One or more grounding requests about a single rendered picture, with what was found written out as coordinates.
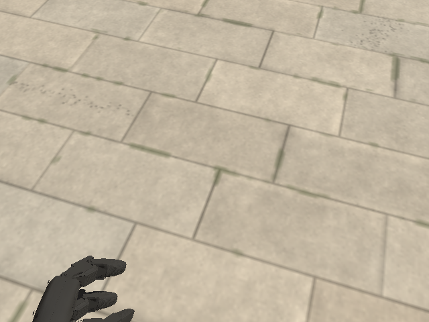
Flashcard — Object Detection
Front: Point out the left robot hand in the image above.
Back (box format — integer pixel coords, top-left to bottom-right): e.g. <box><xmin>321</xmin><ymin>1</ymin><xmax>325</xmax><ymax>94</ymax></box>
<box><xmin>32</xmin><ymin>256</ymin><xmax>135</xmax><ymax>322</ymax></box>

